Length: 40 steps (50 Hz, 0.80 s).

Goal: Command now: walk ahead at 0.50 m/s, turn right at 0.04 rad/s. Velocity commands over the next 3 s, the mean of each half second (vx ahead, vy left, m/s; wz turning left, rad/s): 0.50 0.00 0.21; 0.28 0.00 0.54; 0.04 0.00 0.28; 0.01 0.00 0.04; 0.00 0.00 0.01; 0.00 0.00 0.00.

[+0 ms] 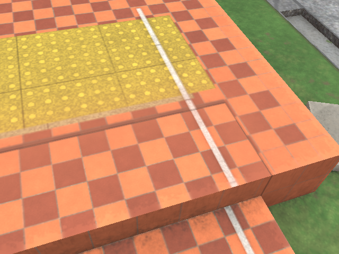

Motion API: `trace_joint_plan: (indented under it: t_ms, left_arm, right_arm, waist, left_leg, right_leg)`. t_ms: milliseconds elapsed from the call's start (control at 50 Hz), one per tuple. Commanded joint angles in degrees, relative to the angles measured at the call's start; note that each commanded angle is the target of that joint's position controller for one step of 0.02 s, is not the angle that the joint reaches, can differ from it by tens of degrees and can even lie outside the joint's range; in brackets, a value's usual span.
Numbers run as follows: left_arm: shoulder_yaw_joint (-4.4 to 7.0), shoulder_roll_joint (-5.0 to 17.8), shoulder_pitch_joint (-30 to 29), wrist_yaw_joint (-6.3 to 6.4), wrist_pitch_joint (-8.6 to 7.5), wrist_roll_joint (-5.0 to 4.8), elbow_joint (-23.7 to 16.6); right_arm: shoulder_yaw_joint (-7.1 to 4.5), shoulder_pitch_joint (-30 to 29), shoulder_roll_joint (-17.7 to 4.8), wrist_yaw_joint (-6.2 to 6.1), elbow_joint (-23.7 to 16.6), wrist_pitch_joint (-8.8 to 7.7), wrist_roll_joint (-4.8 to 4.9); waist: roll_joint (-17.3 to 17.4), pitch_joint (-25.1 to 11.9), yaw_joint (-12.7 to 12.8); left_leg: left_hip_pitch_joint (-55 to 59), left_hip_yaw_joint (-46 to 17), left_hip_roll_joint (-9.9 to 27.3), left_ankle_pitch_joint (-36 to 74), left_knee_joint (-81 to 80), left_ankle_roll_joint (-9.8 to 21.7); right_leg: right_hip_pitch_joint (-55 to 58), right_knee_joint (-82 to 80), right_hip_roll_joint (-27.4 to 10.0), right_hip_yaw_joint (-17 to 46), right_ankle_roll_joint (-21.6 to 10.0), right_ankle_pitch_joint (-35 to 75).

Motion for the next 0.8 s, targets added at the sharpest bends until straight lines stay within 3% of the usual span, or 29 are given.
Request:
trace_joint_plan:
  t_ms: [20,100,120,140,160,180,200,220,240,260,280,300,320,340,360,380,420,440,480,500,540,580,660,680,700,720,740,760,800]
  left_arm:
    - [-1.77,-1.47,-11.83,1.80,-0.35,-0.33,-10.87]
    - [-4.12,-3.09,-21.30,0.95,-0.72,-0.43,-19.05]
    - [-4.70,-3.23,-17.99,0.00,-0.50,-0.29,-18.68]
    - [-4.98,-3.67,-19.33,-0.23,-0.39,-0.75,-18.88]
    - [-4.80,-4.04,-16.06,-0.50,-0.62,-1.43,-17.04]
    - [-3.77,-1.96,-11.15,-0.44,-0.59,-1.73,-15.15]
    - [-2.26,0.38,-3.01,-0.32,-0.50,-2.02,-12.48]
    - [-0.91,2.80,5.49,-0.20,-1.04,-2.13,-10.52]
    - [0.68,5.92,13.82,-0.21,-2.24,-0.79,-8.36]
    - [3.13,12.48,17.53,0.01,-2.55,0.04,-5.09]
    - [4.50,14.67,14.50,0.19,-0.64,-1.16,-3.96]
    - [2.10,12.03,20.48,-2.56,-1.34,2.76,0.28]
    - [2.66,9.62,13.40,-4.20,-2.51,1.61,3.44]
    - [1.82,4.74,6.74,-5.10,-3.54,1.45,5.22]
    - [0.57,-0.66,2.37,-5.44,-4.44,2.29,7.13]
    - [-0.65,-4.40,0.03,-4.77,-4.72,2.30,8.80]
    - [-0.41,-3.71,-3.68,-3.28,-5.55,2.09,8.30]
    - [-0.26,-2.41,-4.17,-2.51,-6.52,2.33,7.92]
    - [0.10,1.53,0.86,-1.78,-7.67,3.10,8.84]
    - [0.73,3.39,10.75,-1.52,-7.09,3.48,12.14]
    - [-0.19,2.70,23.63,-2.30,-5.63,5.53,17.47]
    - [-1.51,0.69,26.73,-3.18,-5.09,6.40,19.54]
    - [-2.35,1.74,23.46,-1.84,-5.84,7.41,20.10]
    - [-2.67,1.67,24.68,-2.16,-5.76,7.37,20.41]
    - [-2.54,2.62,27.36,-1.81,-5.89,6.38,20.58]
    - [-1.90,5.77,19.19,-2.79,-6.11,4.74,17.11]
    - [-1.05,9.48,20.51,-3.24,-7.30,2.93,16.16]
    - [0.20,14.51,20.74,-2.40,-9.35,0.66,13.84]
    - [3.35,22.09,11.54,-2.15,-9.61,-0.51,8.91]
  right_arm:
    - [-0.36,3.64,-6.60,-0.37,-0.14,-1.79,0.39]
    - [0.59,9.41,-5.63,-2.85,3.52,-0.78,1.07]
    - [0.42,7.02,-6.43,-3.65,2.30,-0.02,2.02]
    - [0.41,7.52,-5.97,-3.85,2.08,0.47,2.29]
    - [0.94,4.52,-5.58,-3.48,-0.41,0.31,2.07]
    - [0.04,4.78,-9.43,-3.17,-1.67,0.31,1.71]
    - [-1.07,4.74,-12.98,-2.74,-2.50,0.25,0.74]
    - [-2.36,2.18,-15.77,-1.91,-3.20,-0.14,1.00]
    - [-3.22,-0.41,-16.20,-1.56,-4.52,-1.17,1.68]
    - [-2.61,3.46,-9.27,-0.03,-7.82,-1.91,3.62]
    - [-3.67,0.26,-7.84,1.50,-8.23,-1.70,-0.08]
    - [-3.99,0.61,-7.28,7.10,-5.12,-1.21,-1.38]
    - [-3.84,-1.06,-7.64,7.11,-6.65,-1.78,-1.55]
    - [-2.60,-1.14,-4.55,6.00,-7.91,-1.97,-1.87]
    - [-1.14,-4.11,-1.99,5.42,-10.71,-1.68,-1.50]
    - [-0.01,-3.97,0.08,5.18,-11.08,-0.75,-1.21]
    - [-0.22,-4.34,-0.93,5.13,-11.47,0.59,0.45]
    - [-0.75,-5.82,-2.32,5.57,-12.04,0.32,0.28]
    - [-1.78,-11.40,-5.66,6.40,-12.73,-0.52,-0.57]
    - [-1.78,-12.99,-5.72,6.93,-12.16,-0.46,-0.13]
    - [-0.67,-19.54,-4.37,5.52,-14.12,-0.77,0.17]
    - [0.37,-24.13,-2.98,4.08,-15.86,-0.77,0.07]
    - [1.76,-30.48,-2.25,3.48,-21.07,-0.50,1.30]
    - [1.71,-36.08,-4.22,3.21,-23.90,0.03,1.39]
    - [1.80,-38.59,-3.69,3.14,-25.29,0.67,1.53]
    - [2.46,-40.03,-3.04,4.06,-25.64,2.36,1.37]
    - [2.30,-38.65,-2.98,4.43,-25.38,4.09,1.52]
    - [1.00,-30.48,-4.78,4.61,-23.28,4.11,1.20]
    - [-1.64,-15.65,-10.21,3.28,-18.96,2.36,1.54]
  waist:
    - [9.91,5.86,-0.06]
    - [7.03,5.24,-1.70]
    - [4.38,2.29,-0.04]
    - [3.94,1.12,-1.88]
    - [3.25,-2.46,-0.38]
    - [7.37,-8.73,1.68]
    - [11.97,-14.67,5.15]
    - [15.53,-19.10,9.89]
    - [15.05,-24.52,14.28]
    - [-2.54,-28.58,10.83]
    - [-6.40,-27.27,9.60]
    - [-3.78,2.19,11.54]
    - [-0.74,3.85,5.38]
    - [7.05,0.18,1.44]
    - [11.94,-1.63,-2.22]
    - [11.41,-2.49,-4.67]
    - [7.33,-1.98,-7.57]
    - [4.38,-1.68,-7.84]
    - [1.85,-3.03,-4.59]
    - [-3.02,-3.08,-0.42]
    - [0.86,0.57,3.10]
    - [0.75,0.14,3.21]
    - [2.81,-1.33,-0.12]
    - [5.32,-2.95,0.86]
    - [2.48,-4.46,1.15]
    - [1.32,-3.54,-1.80]
    - [-2.67,-5.14,-2.74]
    - [-6.26,-3.49,-5.50]
    - [-3.18,-3.12,-11.57]
  left_leg:
    - [1.72,-16.50,17.42,1.74,-14.49,8.53]
    - [8.36,-13.87,15.08,8.97,-18.91,6.66]
    - [4.54,-10.64,15.01,20.39,-23.72,7.58]
    - [2.64,-9.01,14.11,30.09,-26.22,8.02]
    - [0.94,-5.91,12.87,53.33,-22.70,7.67]
    - [4.13,-5.41,14.50,81.59,-15.13,7.28]
    - [11.07,-6.70,16.20,95.38,-5.38,6.69]
    - [15.51,-7.49,18.00,99.22,6.34,5.53]
    - [10.79,-7.18,16.40,90.33,22.63,3.54]
    - [-9.52,-5.86,6.07,49.33,44.38,0.44]
    - [-18.33,-10.13,-1.66,6.66,69.06,-0.73]
    - [-41.71,-28.25,-3.02,16.52,91.97,1.94]
    - [-45.86,-24.79,-1.36,16.53,97.18,4.07]
    - [-45.18,-23.80,-0.47,16.72,97.77,6.78]
    - [-45.63,-22.01,2.53,17.31,95.21,8.73]
    - [-46.48,-21.23,4.64,19.12,93.01,9.87]
    - [-43.24,-16.99,6.82,16.17,83.81,8.44]
    - [-40.25,-14.67,7.09,16.88,81.81,7.49]
    - [-40.78,-12.56,6.52,19.89,78.41,4.98]
    - [-50.32,-10.93,4.29,12.95,92.48,4.85]
    - [-73.54,-16.24,2.31,7.22,99.90,8.54]
    - [-80.96,-16.70,2.73,7.90,99.03,11.46]
    - [-78.37,-8.42,3.71,5.51,90.93,9.81]
    - [-74.50,-6.81,5.30,7.78,78.50,7.96]
    - [-70.43,-3.23,5.33,8.42,72.35,6.00]
    - [-51.52,1.12,6.63,1.43,57.56,4.42]
    - [-36.82,5.08,2.25,-2.80,55.12,1.33]
    - [-27.91,7.67,-2.39,-4.22,56.35,-1.53]
    - [-22.32,5.03,-6.13,0.99,36.57,0.59]
  right_leg:
    - [-21.73,12.01,-1.51,-3.38,-0.50,-5.18]
    - [-24.32,-3.54,-4.77,-6.72,-1.02,-8.04]
    - [-9.54,-17.67,-5.51,-8.05,-1.10,-3.81]
    - [0.85,-25.81,-3.60,-10.43,-0.97,-1.47]
    - [14.71,-33.86,-0.27,-12.99,-1.42,-0.04]
    - [23.91,-35.74,4.24,-14.71,-1.79,-1.35]
    - [28.53,-38.91,6.54,-13.53,-2.43,-3.00]
    - [33.74,-45.40,6.35,-9.00,-4.18,-2.58]
    - [44.29,-51.19,0.29,2.55,-7.03,-2.68]
    - [57.04,-68.25,-16.42,32.58,-12.45,-4.15]
    - [53.16,-88.54,-20.01,55.34,-13.96,-11.48]
    - [37.37,-87.73,-18.63,51.38,-12.21,-23.23]
    - [32.59,-84.73,-17.54,38.93,-13.05,-16.14]
    - [30.52,-82.85,-17.47,28.96,-12.81,-6.01]
    - [29.52,-82.73,-17.12,19.93,-9.94,2.31]
    - [28.83,-83.88,-15.21,15.08,-6.58,4.23]
    - [24.37,-88.74,-11.98,2.95,-1.84,4.28]
    - [22.63,-90.98,-9.67,-1.87,-0.65,7.14]
    - [26.66,-91.88,-7.15,-7.58,0.04,13.68]
    - [36.95,-90.62,-8.91,-6.23,-2.06,17.49]
    - [55.00,-87.70,-13.21,-2.42,-2.72,18.50]
    - [61.36,-88.82,-14.42,-1.07,-4.23,19.00]
    - [60.45,-91.84,-12.06,-8.81,-3.27,42.41]
    - [59.55,-92.92,-12.77,-10.28,-1.84,44.18]
    - [59.34,-93.59,-11.55,-12.31,-0.79,49.32]
    - [47.39,-97.81,-12.30,-17.47,0.74,58.65]
    - [40.30,-95.82,-12.09,-18.14,-0.76,74.27]
    - [41.00,-91.08,-14.60,-17.77,-0.01,88.62]
    - [48.35,-76.71,-15.94,-17.05,3.61,94.75]
Next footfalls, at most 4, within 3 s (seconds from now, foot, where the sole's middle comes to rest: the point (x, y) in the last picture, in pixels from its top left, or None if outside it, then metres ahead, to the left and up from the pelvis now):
0.22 right None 0.32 -0.10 -0.63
0.80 left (126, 190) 0.60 0.14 -0.48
1.20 right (182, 157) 0.74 -0.04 -0.48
1.48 left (121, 192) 0.59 0.16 -0.48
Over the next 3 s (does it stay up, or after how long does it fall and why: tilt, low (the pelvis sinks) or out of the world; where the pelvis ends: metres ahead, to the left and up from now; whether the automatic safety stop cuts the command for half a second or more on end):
stays up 0.65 0.03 0.30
